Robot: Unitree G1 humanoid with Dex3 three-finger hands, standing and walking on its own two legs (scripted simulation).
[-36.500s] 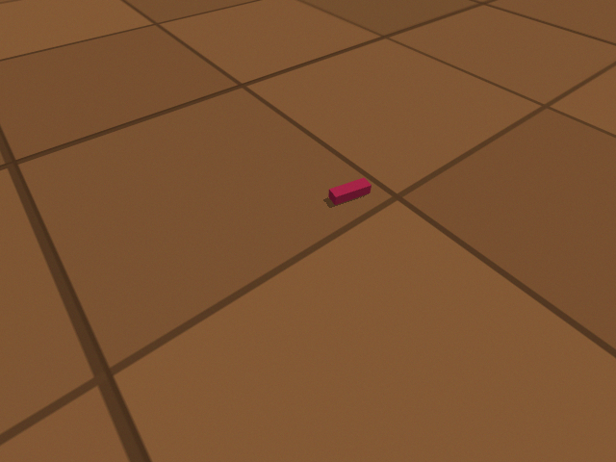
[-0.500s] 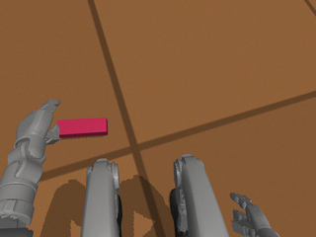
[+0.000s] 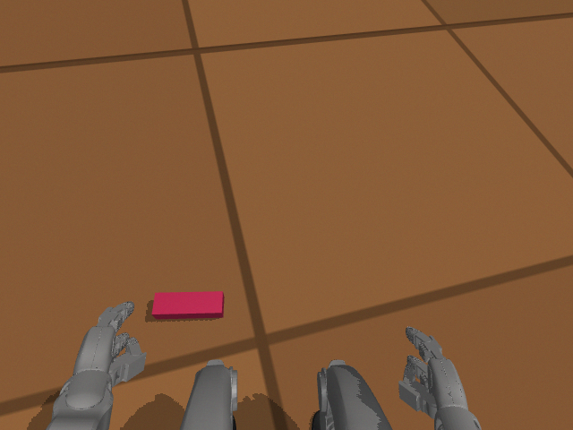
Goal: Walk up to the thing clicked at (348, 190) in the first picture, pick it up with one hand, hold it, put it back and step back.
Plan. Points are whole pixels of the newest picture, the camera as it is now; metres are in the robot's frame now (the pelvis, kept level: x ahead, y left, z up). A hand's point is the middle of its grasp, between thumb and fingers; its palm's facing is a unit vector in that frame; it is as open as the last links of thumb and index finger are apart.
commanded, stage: home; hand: left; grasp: from above
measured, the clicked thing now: (189, 305) +0.48 +0.24 -0.60
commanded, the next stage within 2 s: none
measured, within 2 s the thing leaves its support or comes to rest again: neither
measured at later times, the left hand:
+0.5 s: hand (112, 380) +0.20 +0.19 +0.04, palm faces +0.09 -0.97 -0.20, open 7.4 cm
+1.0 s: hand (115, 384) +0.19 +0.18 +0.04, palm faces +0.08 -0.97 -0.21, open 7.4 cm
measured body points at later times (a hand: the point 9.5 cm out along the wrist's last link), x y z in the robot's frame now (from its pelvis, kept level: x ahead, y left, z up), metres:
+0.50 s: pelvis +0.04 +0.00 +0.09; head +0.05 +0.00 +0.54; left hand +0.19 +0.24 +0.06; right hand +0.22 -0.24 +0.03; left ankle +0.05 +0.12 -0.59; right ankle +0.04 -0.15 -0.59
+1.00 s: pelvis +0.04 +0.00 +0.09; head +0.05 +0.00 +0.54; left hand +0.19 +0.23 +0.06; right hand +0.20 -0.24 +0.02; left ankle +0.05 +0.12 -0.59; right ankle +0.04 -0.15 -0.59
